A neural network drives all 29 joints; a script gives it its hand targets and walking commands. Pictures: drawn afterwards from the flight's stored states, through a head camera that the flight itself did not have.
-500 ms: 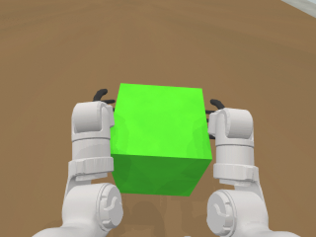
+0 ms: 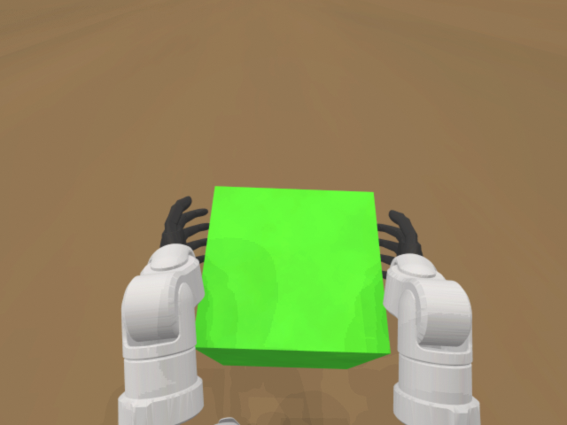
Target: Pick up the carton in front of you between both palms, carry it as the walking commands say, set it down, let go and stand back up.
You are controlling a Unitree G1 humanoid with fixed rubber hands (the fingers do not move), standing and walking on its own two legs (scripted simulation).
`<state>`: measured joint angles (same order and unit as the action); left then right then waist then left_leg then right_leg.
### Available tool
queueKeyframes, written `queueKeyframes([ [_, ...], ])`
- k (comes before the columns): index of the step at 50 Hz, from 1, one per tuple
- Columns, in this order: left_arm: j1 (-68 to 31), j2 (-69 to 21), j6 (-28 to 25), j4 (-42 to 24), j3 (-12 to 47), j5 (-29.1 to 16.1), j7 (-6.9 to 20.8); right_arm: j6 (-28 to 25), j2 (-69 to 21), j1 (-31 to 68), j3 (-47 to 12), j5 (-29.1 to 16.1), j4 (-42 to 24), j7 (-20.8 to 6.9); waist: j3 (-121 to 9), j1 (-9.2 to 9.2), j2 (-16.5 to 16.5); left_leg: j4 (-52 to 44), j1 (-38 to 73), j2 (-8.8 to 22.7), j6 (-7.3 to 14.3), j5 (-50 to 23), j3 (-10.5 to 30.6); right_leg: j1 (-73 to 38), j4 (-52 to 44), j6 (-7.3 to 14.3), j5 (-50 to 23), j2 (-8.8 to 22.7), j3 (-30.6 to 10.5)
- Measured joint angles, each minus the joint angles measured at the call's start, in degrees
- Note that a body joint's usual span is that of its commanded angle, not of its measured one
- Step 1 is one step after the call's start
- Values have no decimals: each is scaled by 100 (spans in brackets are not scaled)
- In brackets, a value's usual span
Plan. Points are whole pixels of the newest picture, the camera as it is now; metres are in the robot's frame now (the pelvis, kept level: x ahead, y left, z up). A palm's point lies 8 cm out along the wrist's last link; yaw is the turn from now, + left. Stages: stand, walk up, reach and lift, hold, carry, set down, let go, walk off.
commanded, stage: carry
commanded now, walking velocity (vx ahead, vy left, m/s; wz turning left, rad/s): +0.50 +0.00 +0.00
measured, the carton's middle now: (289, 289) +0.32 +0.01 +0.00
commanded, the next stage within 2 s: none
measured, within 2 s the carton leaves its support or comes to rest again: neither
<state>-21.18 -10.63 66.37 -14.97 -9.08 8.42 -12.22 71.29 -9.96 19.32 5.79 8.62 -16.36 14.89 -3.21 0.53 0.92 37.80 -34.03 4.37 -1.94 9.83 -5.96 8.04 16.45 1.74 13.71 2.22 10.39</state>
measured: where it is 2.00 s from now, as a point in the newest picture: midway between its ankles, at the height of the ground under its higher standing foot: (298, 208)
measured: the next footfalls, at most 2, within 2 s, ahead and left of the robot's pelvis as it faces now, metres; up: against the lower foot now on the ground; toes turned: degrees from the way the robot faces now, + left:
left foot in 0.12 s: +0.25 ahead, +0.12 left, +0.00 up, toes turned +10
right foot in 0.58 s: +0.54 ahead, -0.13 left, +0.00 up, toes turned -14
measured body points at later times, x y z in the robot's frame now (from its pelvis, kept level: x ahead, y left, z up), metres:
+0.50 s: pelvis +0.31 +0.01 -0.01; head +0.28 +0.01 +0.44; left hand +0.60 +0.14 +0.10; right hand +0.58 -0.15 +0.09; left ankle +0.21 +0.11 -0.75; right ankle +0.45 -0.14 -0.72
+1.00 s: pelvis +0.63 -0.02 -0.01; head +0.61 -0.03 +0.44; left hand +0.91 +0.12 +0.10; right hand +0.90 -0.17 +0.09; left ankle +0.77 +0.10 -0.73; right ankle +0.50 -0.12 -0.75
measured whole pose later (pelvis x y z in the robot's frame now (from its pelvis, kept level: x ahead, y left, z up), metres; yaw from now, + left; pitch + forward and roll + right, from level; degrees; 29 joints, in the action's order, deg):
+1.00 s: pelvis +0.63 -0.02 -0.01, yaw -1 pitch +4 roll +0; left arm -10.9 -8.0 70.0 -22.1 -2.6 6.4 -10.5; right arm 74.0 -7.7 9.1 1.8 6.9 -23.4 13.1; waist -7.6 0.8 0.6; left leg 30.4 -32.0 5.4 -0.2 3.4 -9.4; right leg -0.6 14.8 -0.8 18.8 2.9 13.3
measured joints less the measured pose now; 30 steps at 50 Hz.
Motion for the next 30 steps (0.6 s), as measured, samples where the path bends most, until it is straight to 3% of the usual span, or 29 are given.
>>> queueKeyframes([
  [5,312,102,256,-30,255,26,170,210,92,-319,-36,4,-44,-162,-431,0,-80,-1283,627,-143,127,-621,-463,-707,286,-268,814,72,-70],
  [6,363,120,308,-24,275,45,182,245,96,-338,-41,3,9,-193,-506,4,-99,-1391,820,-174,245,-671,-561,-736,635,-325,1108,119,-118],
  [7,419,140,325,12,255,58,186,223,103,-368,-82,-5,123,-228,-571,-30,-229,-1160,825,-239,441,-668,-650,-582,1237,-351,1370,275,-172],
  [9,579,182,369,75,195,55,171,221,109,-394,-179,-27,387,-275,-605,-84,-288,-778,873,-243,630,-207,-729,142,2986,-337,1396,272,-493],
  [11,713,212,437,126,226,9,101,269,131,-487,-241,-61,508,-290,-567,-104,-215,-886,1116,-204,627,26,-743,926,4253,-231,1298,163,-605],
  [13,778,226,463,165,315,-43,6,276,159,-624,-280,-90,495,-285,-517,-116,-193,-1186,1418,-214,560,33,-737,1554,4575,-171,935,194,-576],
  [18,869,240,343,40,443,-46,17,168,196,-834,-350,-152,232,-268,-474,-154,-149,-1949,2194,-266,489,81,-686,2428,3326,-250,116,410,-495],
  [24,978,258,338,-434,468,-97,63,190,211,-925,-466,-210,-246,-261,-567,-144,-130,-2370,3092,-234,239,499,-634,2521,1650,-282,-837,453,-272],
  [28,983,261,461,-579,462,-123,81,332,208,-904,-504,-181,-383,-237,-672,-144,-84,-2065,3574,-119,-24,1165,-571,2083,1046,-187,-895,328,66],
  [30,899,245,462,-462,493,-123,104,382,207,-851,-420,-142,-372,-205,-683,-99,101,-1140,3428,155,-113,1733,-461,1908,1155,68,-978,185,260],
])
